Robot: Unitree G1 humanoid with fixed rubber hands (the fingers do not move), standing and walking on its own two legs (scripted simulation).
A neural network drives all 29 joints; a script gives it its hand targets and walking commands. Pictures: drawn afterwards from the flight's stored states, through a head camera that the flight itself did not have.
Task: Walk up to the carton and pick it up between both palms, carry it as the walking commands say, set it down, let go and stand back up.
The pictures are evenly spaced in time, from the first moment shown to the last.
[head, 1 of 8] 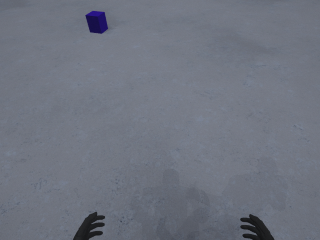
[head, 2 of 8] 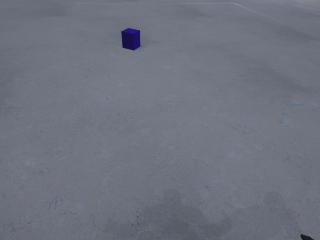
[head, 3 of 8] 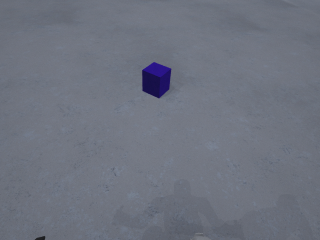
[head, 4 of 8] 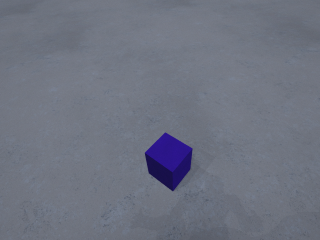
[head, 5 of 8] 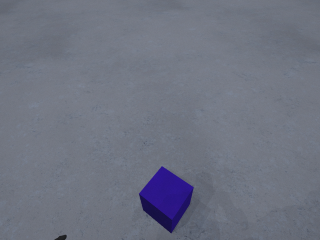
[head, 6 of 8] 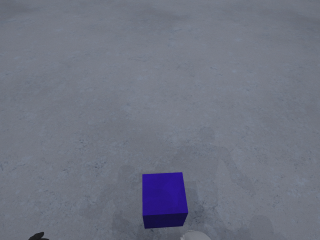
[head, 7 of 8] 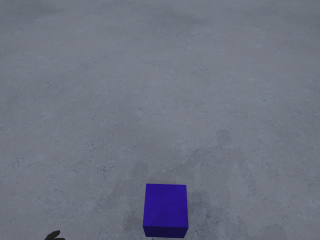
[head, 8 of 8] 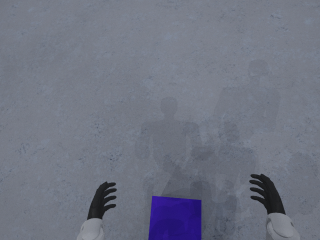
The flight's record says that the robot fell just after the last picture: yes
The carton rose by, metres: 0.00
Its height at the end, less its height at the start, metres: +0.00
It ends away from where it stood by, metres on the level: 0.00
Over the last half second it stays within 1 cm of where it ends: yes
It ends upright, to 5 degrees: yes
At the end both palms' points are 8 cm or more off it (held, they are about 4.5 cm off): yes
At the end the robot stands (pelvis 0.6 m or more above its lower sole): yes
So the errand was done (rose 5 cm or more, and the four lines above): no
